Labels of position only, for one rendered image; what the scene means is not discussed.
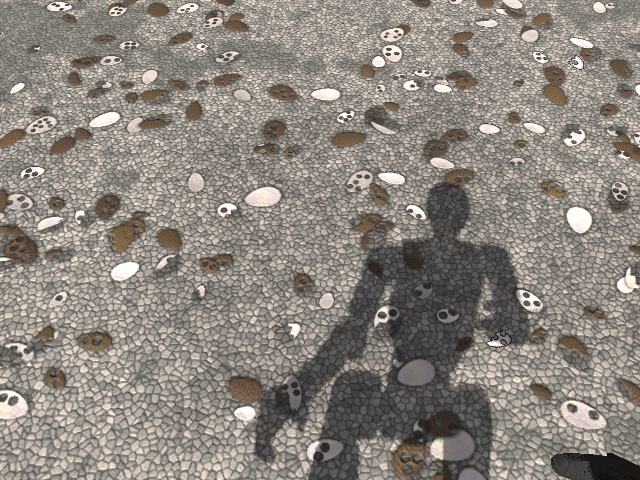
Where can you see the right robot hand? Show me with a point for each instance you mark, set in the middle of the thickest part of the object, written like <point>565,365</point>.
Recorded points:
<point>576,466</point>

